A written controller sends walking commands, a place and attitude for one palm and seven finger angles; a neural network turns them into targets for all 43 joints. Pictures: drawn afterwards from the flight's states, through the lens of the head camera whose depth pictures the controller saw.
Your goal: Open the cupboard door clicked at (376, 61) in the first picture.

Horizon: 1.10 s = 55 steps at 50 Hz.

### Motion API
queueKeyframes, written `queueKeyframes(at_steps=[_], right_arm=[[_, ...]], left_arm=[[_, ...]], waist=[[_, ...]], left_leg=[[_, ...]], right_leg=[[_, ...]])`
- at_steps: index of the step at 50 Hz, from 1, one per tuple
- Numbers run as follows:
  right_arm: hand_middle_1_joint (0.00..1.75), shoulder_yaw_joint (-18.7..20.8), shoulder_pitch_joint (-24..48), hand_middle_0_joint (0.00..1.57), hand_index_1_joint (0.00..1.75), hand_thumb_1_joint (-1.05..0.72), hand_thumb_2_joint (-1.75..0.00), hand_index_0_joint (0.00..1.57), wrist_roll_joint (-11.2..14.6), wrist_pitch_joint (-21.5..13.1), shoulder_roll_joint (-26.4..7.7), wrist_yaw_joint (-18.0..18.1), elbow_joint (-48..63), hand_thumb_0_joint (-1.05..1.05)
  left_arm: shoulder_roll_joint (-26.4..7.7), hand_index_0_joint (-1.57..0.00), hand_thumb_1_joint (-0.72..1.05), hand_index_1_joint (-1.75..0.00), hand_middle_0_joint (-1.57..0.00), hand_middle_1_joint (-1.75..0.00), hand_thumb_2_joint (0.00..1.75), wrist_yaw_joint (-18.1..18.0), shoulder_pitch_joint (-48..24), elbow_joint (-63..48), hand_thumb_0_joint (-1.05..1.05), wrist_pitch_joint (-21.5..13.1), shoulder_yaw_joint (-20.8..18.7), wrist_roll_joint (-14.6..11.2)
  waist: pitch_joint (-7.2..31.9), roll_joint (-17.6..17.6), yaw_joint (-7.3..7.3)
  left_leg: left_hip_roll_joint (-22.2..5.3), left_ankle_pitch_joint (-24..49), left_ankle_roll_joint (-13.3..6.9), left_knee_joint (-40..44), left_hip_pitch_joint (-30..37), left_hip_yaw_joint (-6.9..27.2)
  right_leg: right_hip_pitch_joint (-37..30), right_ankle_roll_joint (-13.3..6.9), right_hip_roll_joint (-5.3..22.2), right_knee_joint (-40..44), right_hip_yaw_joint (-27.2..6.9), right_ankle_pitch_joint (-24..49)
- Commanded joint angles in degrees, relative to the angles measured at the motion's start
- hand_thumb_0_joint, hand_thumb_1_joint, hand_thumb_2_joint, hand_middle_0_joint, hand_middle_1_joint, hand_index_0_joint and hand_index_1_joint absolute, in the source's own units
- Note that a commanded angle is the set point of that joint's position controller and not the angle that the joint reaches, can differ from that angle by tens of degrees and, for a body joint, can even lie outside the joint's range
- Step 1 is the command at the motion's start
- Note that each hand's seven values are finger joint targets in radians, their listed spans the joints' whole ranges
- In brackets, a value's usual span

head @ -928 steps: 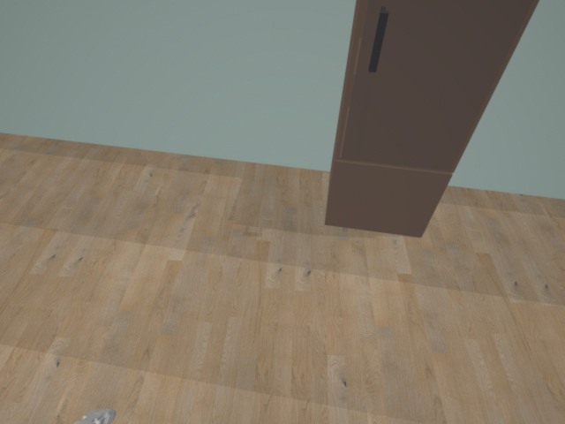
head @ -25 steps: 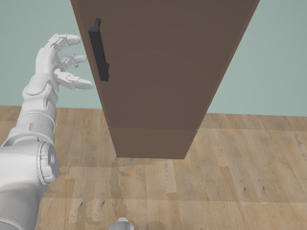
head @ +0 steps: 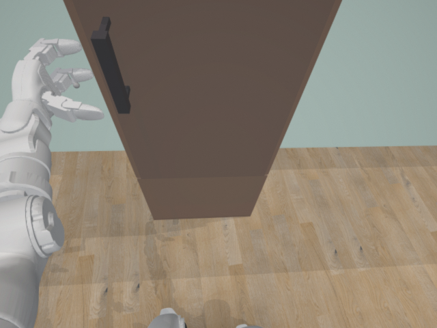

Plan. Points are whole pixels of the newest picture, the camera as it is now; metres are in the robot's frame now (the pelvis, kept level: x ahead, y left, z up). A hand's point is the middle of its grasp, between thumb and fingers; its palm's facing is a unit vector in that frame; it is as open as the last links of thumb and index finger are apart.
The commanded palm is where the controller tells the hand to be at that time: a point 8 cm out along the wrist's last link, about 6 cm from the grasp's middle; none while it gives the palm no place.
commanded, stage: slide the fingers in behind the handle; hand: left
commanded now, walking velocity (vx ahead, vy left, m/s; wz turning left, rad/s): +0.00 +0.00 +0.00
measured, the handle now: (115, 69) +0.55 +0.14 +0.15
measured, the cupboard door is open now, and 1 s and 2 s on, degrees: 0 0 0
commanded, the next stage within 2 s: close the thumb around the handle in 1.54 s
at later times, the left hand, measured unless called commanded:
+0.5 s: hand (98, 88) +0.50 +0.17 +0.14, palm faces -0.03 -1.00 +0.01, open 14.0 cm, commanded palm +0.48 +0.21 +0.14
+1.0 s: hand (117, 89) +0.50 +0.13 +0.14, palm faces -0.01 -1.00 +0.01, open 13.9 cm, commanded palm +0.48 +0.18 +0.14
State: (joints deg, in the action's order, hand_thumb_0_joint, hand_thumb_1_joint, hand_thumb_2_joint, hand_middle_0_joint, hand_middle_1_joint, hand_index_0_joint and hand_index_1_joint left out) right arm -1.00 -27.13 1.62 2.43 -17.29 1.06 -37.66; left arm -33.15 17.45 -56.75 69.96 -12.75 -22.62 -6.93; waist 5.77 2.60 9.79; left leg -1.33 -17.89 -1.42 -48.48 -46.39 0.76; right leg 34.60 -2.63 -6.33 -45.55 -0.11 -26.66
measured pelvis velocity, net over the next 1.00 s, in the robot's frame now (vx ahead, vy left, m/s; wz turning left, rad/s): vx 0.00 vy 0.00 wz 0.01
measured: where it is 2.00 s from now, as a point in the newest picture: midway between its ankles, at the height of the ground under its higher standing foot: outside the picture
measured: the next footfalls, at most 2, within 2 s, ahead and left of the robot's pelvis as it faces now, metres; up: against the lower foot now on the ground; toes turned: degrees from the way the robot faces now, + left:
none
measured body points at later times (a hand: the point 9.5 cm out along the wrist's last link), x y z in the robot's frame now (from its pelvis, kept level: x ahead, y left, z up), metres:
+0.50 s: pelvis +0.00 +0.01 +0.00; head +0.08 +0.02 +0.44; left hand +0.50 +0.22 +0.14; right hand +0.05 -0.26 -0.12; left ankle +0.05 +0.10 -0.70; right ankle -0.05 -0.10 -0.70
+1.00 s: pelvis +0.00 +0.00 +0.00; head +0.07 +0.00 +0.44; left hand +0.50 +0.19 +0.14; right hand +0.00 -0.27 -0.12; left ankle +0.05 +0.10 -0.70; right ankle -0.05 -0.10 -0.70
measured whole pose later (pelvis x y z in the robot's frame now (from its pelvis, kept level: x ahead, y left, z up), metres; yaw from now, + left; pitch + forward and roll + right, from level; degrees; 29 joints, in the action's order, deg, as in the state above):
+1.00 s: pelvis +0.00 +0.00 +0.00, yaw +1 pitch +14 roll -2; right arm -0.1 -25.1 0.7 0.3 -16.3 -0.6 -37.2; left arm -22.2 7.8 -56.0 65.8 -13.9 -17.0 -6.1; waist 5.7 3.0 8.9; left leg -0.7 -17.4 -1.2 -48.2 -45.2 0.9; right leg 33.8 -2.8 -5.7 -46.4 0.2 -27.0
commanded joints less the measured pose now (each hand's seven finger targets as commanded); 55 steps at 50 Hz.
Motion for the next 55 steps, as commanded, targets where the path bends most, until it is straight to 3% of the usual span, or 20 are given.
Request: queueKeyframes(at_steps=[1, 3, 5, 9, 13, 16, 18, 22, 30, 33, 34, 37, 40, 42, 43, 45, 48, 51, 52, 55], right_arm=[[0.30, 3.61, -4.84, 0.20, 0.30, -0.90, -0.90, 0.20, 0.20, -1.67, -9.49, 0.29, 4.46, 0.00], [0.30, 3.86, -4.90, 0.20, 0.30, -0.90, -0.90, 0.20, 0.30, -1.82, -9.37, 0.09, 4.26, 0.00], [0.30, 3.94, -4.90, 0.20, 0.30, -0.90, -0.90, 0.20, 0.28, -1.69, -9.44, -0.08, 4.31, 0.00], [0.30, 3.85, -4.09, 0.20, 0.30, -0.90, -0.90, 0.20, 0.10, -1.76, -8.89, -0.50, 4.59, 0.00], [0.30, 4.04, -3.78, 0.20, 0.30, -0.90, -0.90, 0.20, 0.04, -1.93, -8.90, -0.73, 4.85, 0.00], [0.30, 3.75, -3.06, 0.20, 0.30, -0.90, -0.90, 0.20, -0.16, -2.04, -8.53, -0.82, 4.71, 0.00], [0.30, 3.86, -3.40, 0.20, 0.30, -0.90, -0.90, 0.20, -0.18, -2.32, -8.88, -0.78, 4.58, 0.00], [0.30, 3.54, -2.95, 0.20, 0.30, -0.90, -0.90, 0.20, -0.48, -2.49, -8.31, -0.83, 4.71, 0.00], [0.30, 3.55, -3.40, 0.20, 0.30, -0.90, -0.90, 0.20, -0.44, -2.65, -8.43, -0.90, 4.84, 0.00], [0.30, 3.63, -3.52, 0.20, 0.30, -0.90, -0.90, 0.20, -0.30, -2.68, -8.30, -0.98, 4.64, 0.00], [0.30, 3.68, -3.20, 0.20, 0.30, -0.90, -0.90, 0.20, -0.51, -2.64, -8.04, -1.04, 4.58, 0.00], [0.30, 3.76, -3.48, 0.20, 0.30, -0.90, -0.90, 0.20, -0.56, -2.73, -7.90, -1.17, 4.58, 0.00], [0.30, 3.75, -4.13, 0.20, 0.30, -0.90, -0.90, 0.20, -0.32, -2.72, -8.40, -1.04, 3.74, 0.00], [0.30, 3.54, -4.19, 0.20, 0.30, -0.90, -0.90, 0.20, -0.59, -2.80, -8.23, -0.97, 3.75, 0.00], [0.30, 3.59, -4.22, 0.20, 0.30, -0.90, -0.90, 0.20, -0.49, -3.03, -8.36, -1.03, 3.78, 0.00], [0.30, 3.67, -4.18, 0.20, 0.30, -0.90, -0.90, 0.20, -0.75, -3.36, -8.07, -1.11, 4.16, 0.00], [0.30, 3.84, -3.63, 0.20, 0.30, -0.90, -0.90, 0.20, -0.73, -3.83, -7.44, -1.51, 4.33, 0.00], [0.30, 3.95, -3.84, 0.20, 0.30, -0.90, -0.90, 0.20, -0.68, -3.79, -7.69, -1.55, 3.78, 0.00], [0.30, 3.89, -3.94, 0.20, 0.30, -0.90, -0.90, 0.20, -0.64, -3.71, -7.63, -1.46, 3.92, 0.00], [0.30, 4.04, -4.16, 0.20, 0.30, -0.90, -0.90, 0.20, -0.37, -3.69, -8.15, -1.39, 3.52, 0.00]], left_arm=[[-13.14, -0.30, -0.50, -1.20, -0.30, -1.20, 0.30, 0.76, -26.77, -15.81, 0.00, -4.42, -0.12, -1.48], [-10.96, -0.30, -0.50, -1.20, -0.30, -1.20, 0.30, 0.86, -27.07, -17.28, 0.00, -4.55, 0.83, -1.86], [-10.44, -0.30, -0.50, -1.20, -0.30, -1.20, 0.30, 0.73, -25.79, -17.32, 0.00, -3.83, 0.88, -2.26], [-5.85, -0.30, -0.50, -1.20, -0.30, -1.20, 0.30, -0.68, -24.88, -16.98, 0.00, -2.51, 3.44, -2.41], [-5.83, -0.30, -0.50, -1.20, -0.30, -1.20, 0.30, -2.80, -26.87, -19.33, 0.00, -3.10, 2.67, -1.95], [-2.92, -0.30, -0.50, -1.20, -0.30, -1.20, 0.30, -4.20, -28.43, -17.61, 0.00, -3.07, 5.08, -1.53], [-5.61, -0.30, -0.50, -1.20, -0.30, -1.20, 0.30, -5.18, -29.83, -18.42, 0.00, -4.02, 2.49, -1.12], [-2.46, -0.30, -0.50, -1.20, -0.30, -1.20, 0.30, -6.17, -30.68, -17.82, 0.00, -4.43, 5.04, -0.70], [-2.89, -0.30, -0.50, -1.20, -0.30, -1.20, 0.30, -6.96, -31.21, -16.88, 0.00, -4.05, 4.48, -0.42], [-2.31, -0.30, -0.50, -1.20, -0.30, -1.20, 0.30, -6.95, -30.09, -16.65, 0.00, -4.46, 4.70, -0.41], [-0.54, -0.30, -0.50, -1.20, -0.30, -1.20, 0.30, -6.88, -29.38, -17.10, 0.00, -4.43, 6.19, -0.51], [1.31, -0.30, -0.50, -1.20, -0.30, -1.20, 0.30, -7.00, -28.92, -18.01, 0.00, -4.57, 7.04, -1.32], [-1.68, -0.30, -0.50, -1.20, -0.30, -1.20, 0.30, -7.60, -29.77, -15.28, 0.00, -3.54, 5.03, -1.06], [-1.98, -0.30, -0.50, -1.20, -0.30, -1.20, 0.30, -8.40, -30.16, -14.12, 0.00, -3.22, 4.67, -0.91], [-3.95, -0.30, -0.50, -1.20, -0.30, -1.20, 0.30, -8.75, -31.00, -14.98, 0.00, -3.64, 3.40, -0.25], [-4.03, -0.30, -0.50, -1.20, -0.30, -1.20, 0.30, -9.40, -31.69, -17.55, 0.00, -4.90, 2.99, -0.03], [-1.06, -0.30, -0.50, -1.20, -0.30, -1.20, 0.30, -9.73, -31.38, -20.75, 0.00, -7.16, 5.13, 0.53], [0.23, -0.30, -0.50, -1.20, -0.30, -1.20, 0.30, -9.53, -29.91, -17.73, 0.00, -6.45, 6.21, 0.15], [2.31, -0.30, -0.50, -1.20, -0.30, -1.20, 0.30, -9.45, -29.78, -16.85, 0.00, -5.92, 7.67, -0.32], [0.24, -0.30, -0.50, -1.20, -0.30, -1.20, 0.30, -9.49, -30.01, -15.20, 0.00, -4.14, 6.06, -0.38]], waist=[[24.37, 5.48, -0.78], [25.23, 6.38, -0.67], [24.60, 5.77, -0.87], [22.40, 4.70, -0.72], [23.42, 3.88, -0.81], [20.94, 2.96, 0.32], [23.61, 2.17, -0.28], [23.14, 3.59, 0.23], [24.90, 2.35, -0.21], [23.96, 1.29, -0.26], [23.66, 2.98, -0.22], [23.04, 2.58, -0.26], [20.43, -0.24, 0.23], [18.60, -0.15, 0.23], [20.18, 0.82, -0.24], [23.24, 1.59, -0.69], [26.47, 4.73, -0.85], [23.37, 1.07, -0.09], [22.25, 0.12, 0.58], [21.56, -1.10, 0.17]], left_leg=[[0.63, 16.95, -1.99, 1.20, 29.88, 1.79], [0.37, 19.10, -1.86, 1.00, 32.72, 2.11], [0.23, 19.87, -1.70, 1.14, 32.87, 2.52], [0.31, 20.06, -1.61, 1.24, 33.34, 2.83], [0.36, 21.28, -1.54, 1.01, 34.29, 3.14], [0.28, 17.65, -1.41, 1.30, 33.43, 3.61], [0.42, 18.50, -1.49, 1.15, 33.89, 3.66], [0.51, 18.30, -1.37, 0.73, 34.13, 3.83], [0.67, 16.98, -1.41, 1.38, 32.34, 3.47], [0.79, 16.51, -1.56, 1.26, 31.77, 3.13], [0.85, 16.62, -1.42, 1.37, 32.19, 3.10], [1.06, 16.40, -1.50, 1.50, 32.22, 2.95], [0.95, 12.90, -1.76, 2.25, 28.70, 2.69], [1.31, 11.49, -1.94, 2.43, 26.90, 2.30], [1.28, 11.74, -1.91, 2.38, 27.02, 2.18], [1.37, 13.13, -1.81, 2.24, 28.34, 2.26], [1.30, 15.98, -1.46, 1.34, 32.42, 2.35], [1.17, 13.46, -1.53, 1.91, 30.19, 2.31], [1.42, 13.09, -1.80, 2.01, 29.81, 2.13], [1.46, 11.77, -1.93, 2.43, 27.86, 1.83]], right_leg=[[2.51, 1.68, 1.46, 6.87, -0.75, 25.24], [4.00, 1.53, 1.25, 6.56, -0.28, 26.00], [4.31, 1.35, 1.22, 6.32, 0.14, 25.86], [5.70, 1.31, 1.16, 6.26, 0.81, 24.93], [5.86, 1.32, 1.29, 5.58, 0.77, 25.87], [7.89, 1.40, 1.36, 5.97, 0.96, 22.04], [6.62, 1.40, 1.51, 5.53, 0.64, 22.94], [7.39, 1.19, 1.65, 5.31, 0.84, 22.06], [5.34, 1.38, 1.68, 5.55, 0.44, 22.72], [5.02, 1.47, 1.50, 5.87, 0.26, 23.16], [5.16, 1.30, 1.44, 5.86, 0.44, 23.09], [4.69, 1.23, 1.39, 6.32, 0.55, 22.91], [4.77, 1.72, 1.63, 7.10, -0.07, 21.36], [4.14, 1.73, 1.90, 7.45, -0.14, 20.43], [3.85, 1.86, 1.93, 7.22, -0.67, 21.13], [2.46, 1.72, 1.91, 6.70, -0.71, 22.36], [3.54, 1.42, 1.54, 5.66, -0.30, 23.86], [3.38, 1.68, 1.41, 6.46, -0.19, 22.57], [3.42, 1.80, 1.51, 6.94, -0.19, 22.64], [2.77, 2.11, 1.85, 7.47, -0.84, 23.06]])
